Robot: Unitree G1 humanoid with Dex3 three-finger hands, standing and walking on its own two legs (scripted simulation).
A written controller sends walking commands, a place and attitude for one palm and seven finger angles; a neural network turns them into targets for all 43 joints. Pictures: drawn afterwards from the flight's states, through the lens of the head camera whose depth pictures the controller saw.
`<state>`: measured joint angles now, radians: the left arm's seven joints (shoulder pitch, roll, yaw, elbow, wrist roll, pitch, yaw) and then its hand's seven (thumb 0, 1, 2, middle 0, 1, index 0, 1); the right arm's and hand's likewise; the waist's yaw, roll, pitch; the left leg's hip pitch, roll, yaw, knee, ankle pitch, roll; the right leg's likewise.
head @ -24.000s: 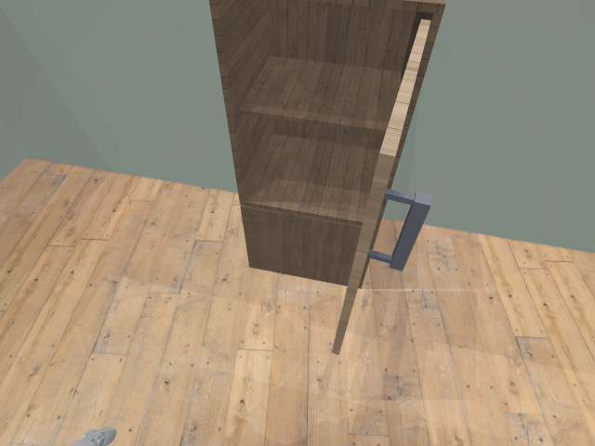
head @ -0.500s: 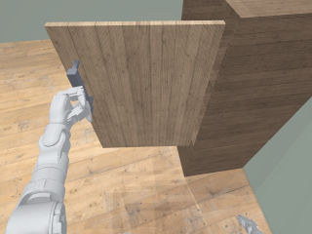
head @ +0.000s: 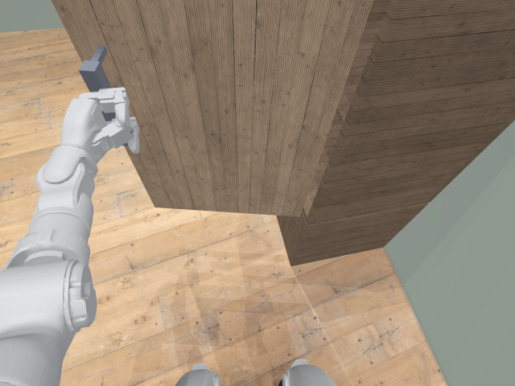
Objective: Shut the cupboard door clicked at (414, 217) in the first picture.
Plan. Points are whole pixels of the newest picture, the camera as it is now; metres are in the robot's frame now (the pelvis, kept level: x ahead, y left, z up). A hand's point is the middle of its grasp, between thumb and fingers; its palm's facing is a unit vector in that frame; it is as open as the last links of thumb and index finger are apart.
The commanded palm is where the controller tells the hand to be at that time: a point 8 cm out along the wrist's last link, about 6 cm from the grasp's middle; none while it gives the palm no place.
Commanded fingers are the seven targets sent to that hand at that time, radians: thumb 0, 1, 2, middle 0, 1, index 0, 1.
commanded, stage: push the door shut along its arc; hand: left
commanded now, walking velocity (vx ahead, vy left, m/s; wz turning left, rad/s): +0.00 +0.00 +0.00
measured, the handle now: (113, 99) +0.56 +0.21 +0.09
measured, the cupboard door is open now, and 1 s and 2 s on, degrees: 75 62 53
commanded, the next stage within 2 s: pull the fist back off the door in 1.24 s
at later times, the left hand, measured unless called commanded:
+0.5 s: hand (153, 99) +0.54 +0.14 +0.11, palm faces -0.24 -0.97 +0.00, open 3.1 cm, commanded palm +0.55 +0.18 +0.10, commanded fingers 0.00 0.90 0.90 -1.30 -1.50 -1.30 -1.50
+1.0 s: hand (175, 78) +0.59 +0.11 +0.11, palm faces -0.36 -0.93 +0.00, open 3.0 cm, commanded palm +0.60 +0.14 +0.10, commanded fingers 0.00 0.90 0.90 -1.30 -1.50 -1.30 -1.50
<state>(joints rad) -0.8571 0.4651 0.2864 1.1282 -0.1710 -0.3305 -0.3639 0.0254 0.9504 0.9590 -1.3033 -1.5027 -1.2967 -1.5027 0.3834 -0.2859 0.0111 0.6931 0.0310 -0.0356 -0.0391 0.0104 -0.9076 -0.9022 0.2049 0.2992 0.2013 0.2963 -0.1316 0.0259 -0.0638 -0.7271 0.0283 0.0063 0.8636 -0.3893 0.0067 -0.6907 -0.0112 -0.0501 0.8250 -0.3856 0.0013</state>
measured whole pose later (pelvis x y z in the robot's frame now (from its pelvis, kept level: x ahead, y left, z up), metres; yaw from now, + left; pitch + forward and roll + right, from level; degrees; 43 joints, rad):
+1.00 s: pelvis +0.01 +0.00 -0.03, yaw -3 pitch +25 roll -4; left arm -1.34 0.70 0.32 1.38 -0.03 -0.19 -0.50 0.01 0.86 0.91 -1.30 -1.50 -1.30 -1.50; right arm 0.45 -0.27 0.05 0.67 -0.01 -0.03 -0.04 0.01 -0.91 -0.90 0.21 0.30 0.20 0.30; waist -0.29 0.06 -0.06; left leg -1.00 0.07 0.00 1.02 -0.45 0.01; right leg -0.95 0.03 -0.05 0.93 -0.42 0.00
